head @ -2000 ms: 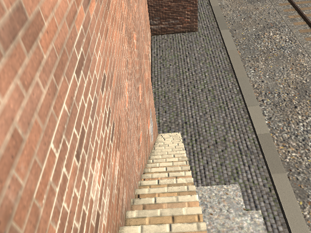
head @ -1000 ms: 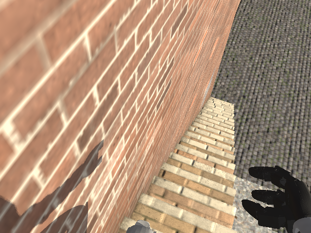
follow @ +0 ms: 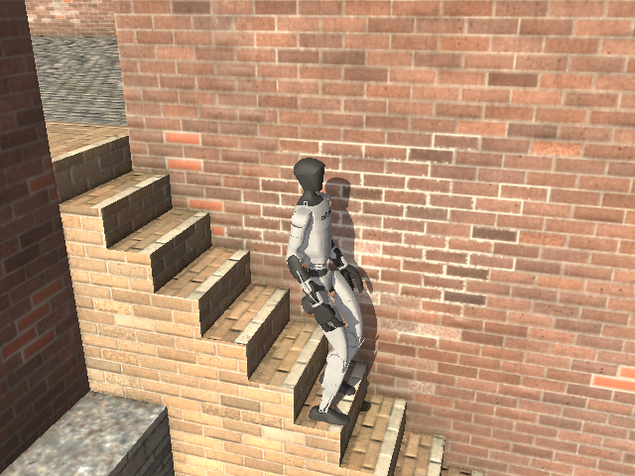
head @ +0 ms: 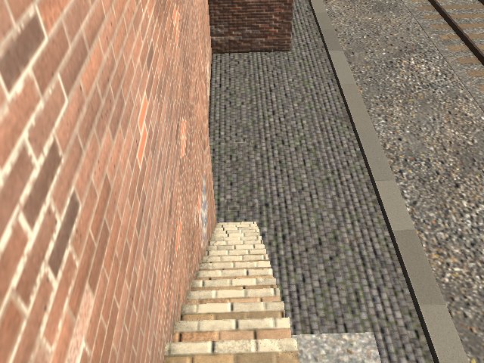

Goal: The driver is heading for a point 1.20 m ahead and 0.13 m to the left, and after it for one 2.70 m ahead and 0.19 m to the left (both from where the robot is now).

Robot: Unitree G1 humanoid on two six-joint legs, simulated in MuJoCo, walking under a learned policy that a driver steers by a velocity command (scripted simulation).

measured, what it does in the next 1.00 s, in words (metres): steps on the spot, turning left: right foot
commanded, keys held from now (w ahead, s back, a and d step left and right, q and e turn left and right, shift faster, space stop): q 0.46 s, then no key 0.54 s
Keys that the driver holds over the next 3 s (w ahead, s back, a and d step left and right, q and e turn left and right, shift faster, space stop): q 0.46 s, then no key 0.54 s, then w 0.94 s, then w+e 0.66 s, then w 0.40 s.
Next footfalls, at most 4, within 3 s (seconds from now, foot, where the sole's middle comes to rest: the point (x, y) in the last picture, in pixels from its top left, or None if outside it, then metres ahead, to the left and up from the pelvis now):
0.46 right None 0.06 -0.10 -0.76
1.92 right None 0.18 -0.11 -0.76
2.22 right None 0.24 -0.14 -0.78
2.38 right None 0.33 -0.19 -0.89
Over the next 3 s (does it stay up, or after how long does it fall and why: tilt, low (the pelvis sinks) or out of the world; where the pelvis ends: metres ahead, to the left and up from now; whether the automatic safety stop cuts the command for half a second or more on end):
stays up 0.79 0.06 -0.55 its command is cut before an obstacle after 1.8 s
